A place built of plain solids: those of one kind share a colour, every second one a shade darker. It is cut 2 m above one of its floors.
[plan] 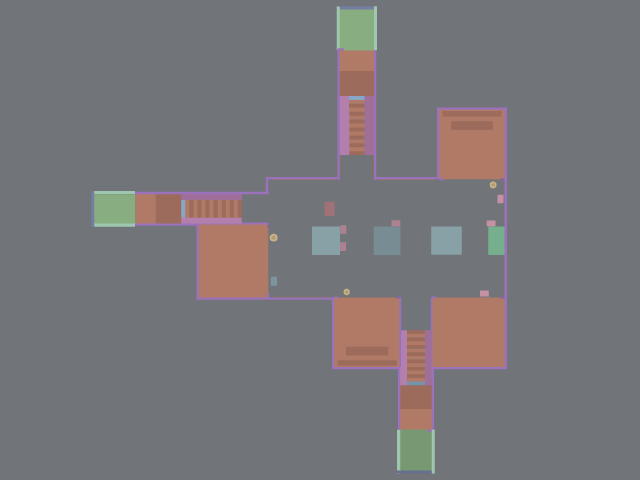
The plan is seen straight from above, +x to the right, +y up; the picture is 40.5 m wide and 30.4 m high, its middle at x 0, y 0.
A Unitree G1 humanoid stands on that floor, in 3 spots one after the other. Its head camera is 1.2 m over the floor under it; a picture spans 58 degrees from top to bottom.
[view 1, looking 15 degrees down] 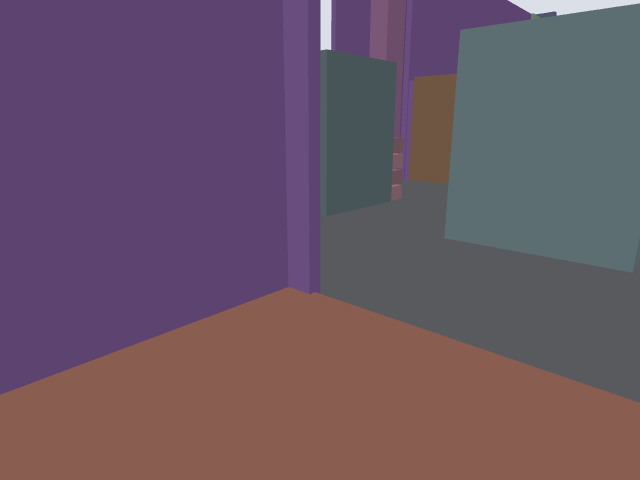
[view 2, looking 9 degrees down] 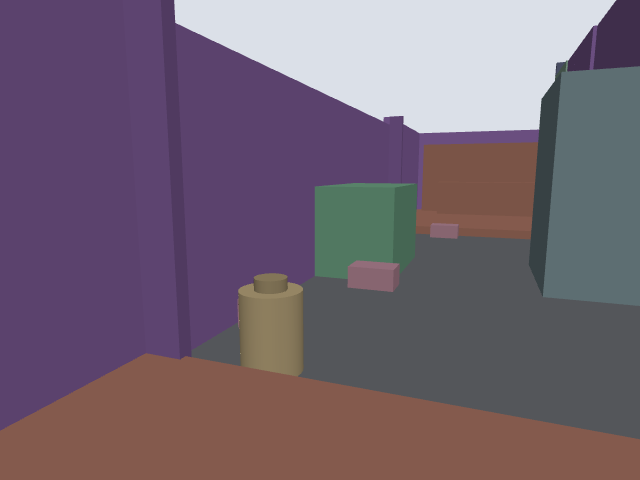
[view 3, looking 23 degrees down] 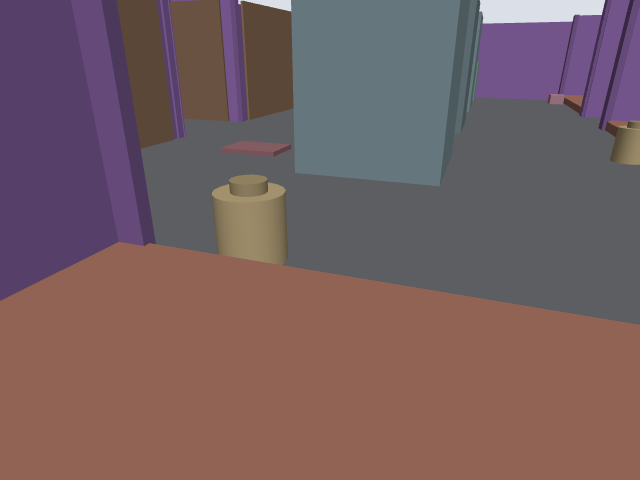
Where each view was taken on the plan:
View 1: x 9.38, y -5.84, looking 132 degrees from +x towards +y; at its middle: wall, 3.14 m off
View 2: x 9.62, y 6.05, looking -69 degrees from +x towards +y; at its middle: bins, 5.63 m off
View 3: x -5.48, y -1.30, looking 20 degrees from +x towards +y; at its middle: ground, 3.50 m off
